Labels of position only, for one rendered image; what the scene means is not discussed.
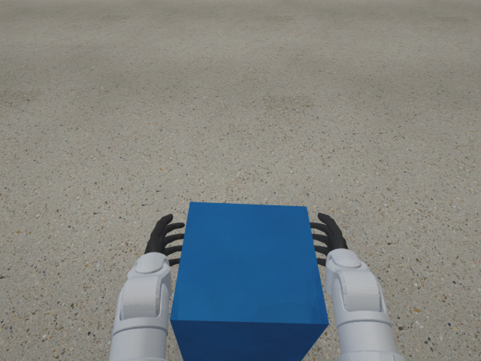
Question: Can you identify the carton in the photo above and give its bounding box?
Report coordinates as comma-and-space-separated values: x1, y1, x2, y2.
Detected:
170, 202, 329, 361

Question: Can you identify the left robot hand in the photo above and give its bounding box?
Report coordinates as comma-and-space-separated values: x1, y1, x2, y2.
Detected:
144, 214, 185, 267

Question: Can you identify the right robot hand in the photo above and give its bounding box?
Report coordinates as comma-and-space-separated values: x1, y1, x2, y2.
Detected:
310, 213, 349, 266

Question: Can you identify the left robot forearm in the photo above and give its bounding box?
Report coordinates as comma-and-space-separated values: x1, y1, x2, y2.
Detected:
109, 252, 172, 361

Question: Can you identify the right robot forearm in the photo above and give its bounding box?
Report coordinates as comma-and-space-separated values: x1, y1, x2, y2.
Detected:
325, 248, 406, 361

